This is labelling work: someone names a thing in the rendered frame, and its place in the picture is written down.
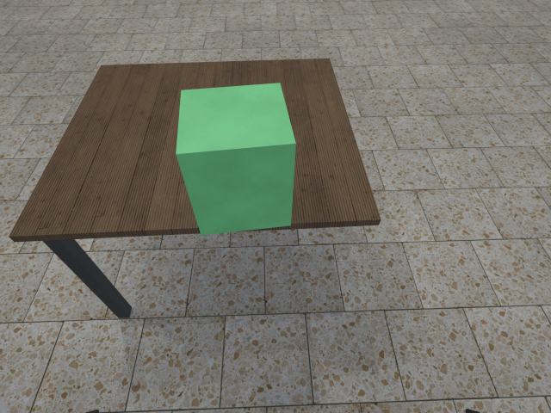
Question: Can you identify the table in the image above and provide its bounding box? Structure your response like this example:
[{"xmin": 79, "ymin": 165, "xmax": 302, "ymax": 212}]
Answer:
[{"xmin": 9, "ymin": 59, "xmax": 381, "ymax": 318}]

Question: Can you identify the carton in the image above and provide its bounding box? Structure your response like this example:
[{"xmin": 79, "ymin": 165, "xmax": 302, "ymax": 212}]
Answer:
[{"xmin": 176, "ymin": 83, "xmax": 296, "ymax": 236}]

